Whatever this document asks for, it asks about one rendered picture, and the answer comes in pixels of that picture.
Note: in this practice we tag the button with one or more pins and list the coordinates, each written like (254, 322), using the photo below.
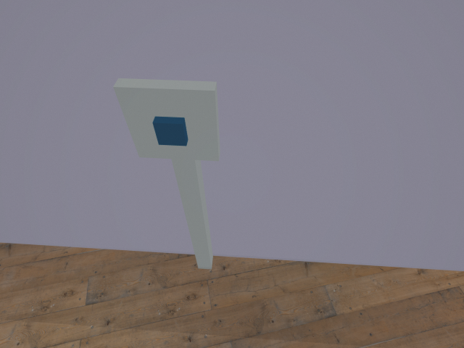
(171, 131)

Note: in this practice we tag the panel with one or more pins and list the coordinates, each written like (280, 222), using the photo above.
(141, 100)

